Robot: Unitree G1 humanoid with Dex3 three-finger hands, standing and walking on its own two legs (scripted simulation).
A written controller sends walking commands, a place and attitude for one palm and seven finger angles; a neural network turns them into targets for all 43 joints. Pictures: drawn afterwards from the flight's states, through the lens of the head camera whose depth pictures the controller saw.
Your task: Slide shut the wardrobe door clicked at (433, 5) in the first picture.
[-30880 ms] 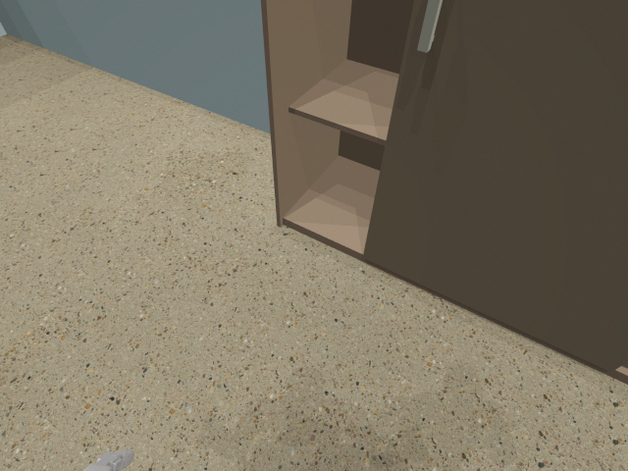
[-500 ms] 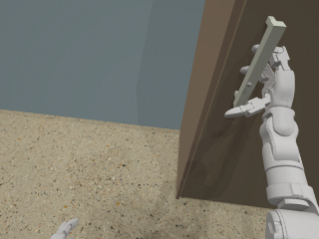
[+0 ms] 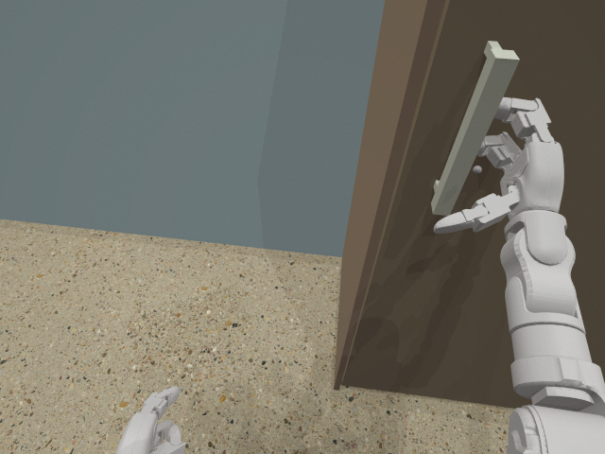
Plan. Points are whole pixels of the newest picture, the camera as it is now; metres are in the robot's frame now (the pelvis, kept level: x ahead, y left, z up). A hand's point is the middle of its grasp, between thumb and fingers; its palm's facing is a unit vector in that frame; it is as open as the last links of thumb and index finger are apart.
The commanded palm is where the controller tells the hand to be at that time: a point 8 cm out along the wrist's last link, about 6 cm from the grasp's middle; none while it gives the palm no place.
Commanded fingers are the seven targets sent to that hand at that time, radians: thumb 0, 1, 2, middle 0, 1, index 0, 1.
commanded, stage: slip the hand off the handle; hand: right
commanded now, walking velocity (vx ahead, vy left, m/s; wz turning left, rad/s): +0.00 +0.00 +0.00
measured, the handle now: (463, 136) +0.45 -0.15 +0.23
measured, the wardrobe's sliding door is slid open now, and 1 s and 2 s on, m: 0.00 0.00 0.00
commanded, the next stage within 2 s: draw the hand back to the body in 0.80 s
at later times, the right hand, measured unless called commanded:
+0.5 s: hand (524, 214) +0.34 -0.20 +0.21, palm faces +0.11 +0.99 -0.07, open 14.7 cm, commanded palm +0.30 -0.25 +0.20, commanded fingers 0.00 0.55 -0.20 0.25 1.15 0.25 1.15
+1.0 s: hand (535, 257) +0.29 -0.20 +0.20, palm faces +0.13 +0.99 -0.11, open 14.7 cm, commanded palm +0.25 -0.25 +0.20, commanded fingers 0.00 0.55 -0.20 0.25 1.15 0.25 1.15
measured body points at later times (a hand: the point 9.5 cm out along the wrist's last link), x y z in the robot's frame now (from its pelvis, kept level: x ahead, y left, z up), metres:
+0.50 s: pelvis +0.00 -0.01 +0.00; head -0.01 +0.00 +0.45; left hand +0.16 +0.23 -0.09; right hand +0.33 -0.25 +0.21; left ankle +0.04 +0.10 -0.74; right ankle -0.01 -0.09 -0.74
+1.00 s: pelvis +0.02 +0.00 +0.00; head -0.01 +0.03 +0.45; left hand +0.22 +0.20 -0.08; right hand +0.27 -0.25 +0.20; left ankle +0.04 +0.10 -0.74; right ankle -0.01 -0.09 -0.74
